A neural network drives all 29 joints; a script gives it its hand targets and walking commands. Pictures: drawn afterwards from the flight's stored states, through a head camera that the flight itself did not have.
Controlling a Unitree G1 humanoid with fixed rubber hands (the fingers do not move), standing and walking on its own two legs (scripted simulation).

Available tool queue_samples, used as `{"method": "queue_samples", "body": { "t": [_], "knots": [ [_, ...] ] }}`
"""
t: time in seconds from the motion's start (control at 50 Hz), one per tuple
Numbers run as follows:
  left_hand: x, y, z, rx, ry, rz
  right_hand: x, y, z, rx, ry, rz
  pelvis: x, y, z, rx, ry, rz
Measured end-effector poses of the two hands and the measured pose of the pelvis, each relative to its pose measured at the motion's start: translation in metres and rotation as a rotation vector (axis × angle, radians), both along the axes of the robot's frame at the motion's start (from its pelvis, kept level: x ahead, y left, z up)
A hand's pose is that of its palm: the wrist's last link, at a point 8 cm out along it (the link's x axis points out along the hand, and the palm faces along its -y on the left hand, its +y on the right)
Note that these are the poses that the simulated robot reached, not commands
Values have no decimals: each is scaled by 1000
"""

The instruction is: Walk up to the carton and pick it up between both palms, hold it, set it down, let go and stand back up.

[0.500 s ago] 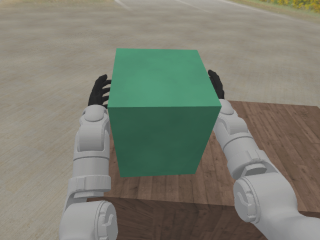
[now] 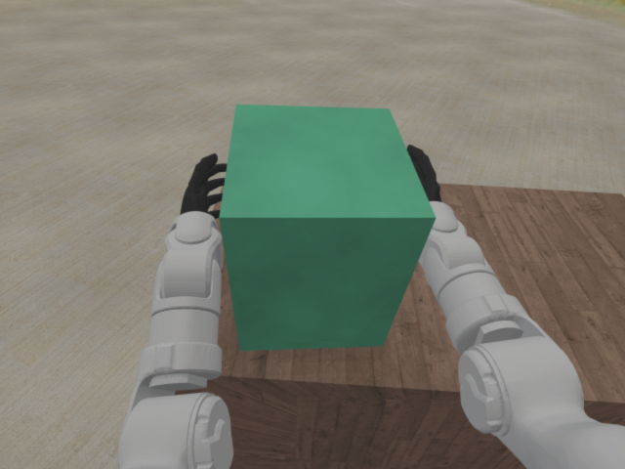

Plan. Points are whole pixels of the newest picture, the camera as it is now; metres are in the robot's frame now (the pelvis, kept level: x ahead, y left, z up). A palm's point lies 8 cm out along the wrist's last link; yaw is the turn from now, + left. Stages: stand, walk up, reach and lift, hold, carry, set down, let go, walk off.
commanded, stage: set down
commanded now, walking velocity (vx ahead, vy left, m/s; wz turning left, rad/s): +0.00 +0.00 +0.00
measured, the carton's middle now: (313, 231) +0.38 +0.01 +0.14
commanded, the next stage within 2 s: none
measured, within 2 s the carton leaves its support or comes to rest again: rests again in 1.76 s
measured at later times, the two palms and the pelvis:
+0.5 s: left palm (217, 232) +0.38 +0.14 +0.15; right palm (429, 217) +0.40 -0.15 +0.15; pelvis +0.01 -0.01 +0.00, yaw +0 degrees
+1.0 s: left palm (225, 246) +0.39 +0.13 +0.11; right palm (426, 226) +0.41 -0.16 +0.13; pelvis +0.01 -0.02 +0.00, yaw +0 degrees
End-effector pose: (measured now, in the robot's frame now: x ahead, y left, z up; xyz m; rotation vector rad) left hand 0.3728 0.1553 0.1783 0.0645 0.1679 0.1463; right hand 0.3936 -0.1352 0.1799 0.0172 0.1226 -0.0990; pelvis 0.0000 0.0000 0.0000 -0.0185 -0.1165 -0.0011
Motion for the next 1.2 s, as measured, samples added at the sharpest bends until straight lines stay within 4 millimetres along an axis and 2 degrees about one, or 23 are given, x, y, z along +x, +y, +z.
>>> {"method": "queue_samples", "body": {
  "t": [0.12,0.34,0.56,0.74,0.9,1.2],
  "knots": [
    [5,-5,-7,-2,17,1,5,-4,-5,-1,15,0,3,-2,0,1,6,-1],
    [7,-13,-31,-12,60,6,8,-12,-26,5,54,-1,7,-7,0,1,13,-3],
    [6,-18,-33,-12,47,11,8,-17,-27,-13,38,6,7,-12,0,2,14,-5],
    [6,-18,-52,-4,96,14,10,-17,-45,-65,85,22,7,-14,-1,5,29,-5],
    [13,-21,-58,-2,69,18,17,-20,-48,-66,57,25,10,-16,0,5,52,-7],
    [16,-27,-82,-9,96,27,23,-25,-68,-59,82,34,16,-20,0,5,86,-8]
  ]
}}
